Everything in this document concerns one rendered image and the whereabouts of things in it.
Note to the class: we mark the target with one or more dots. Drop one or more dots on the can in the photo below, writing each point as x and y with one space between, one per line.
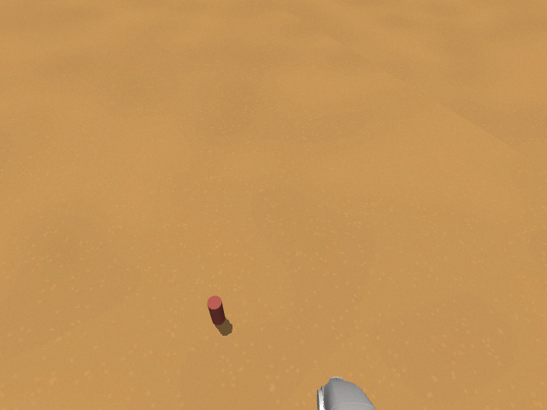
216 310

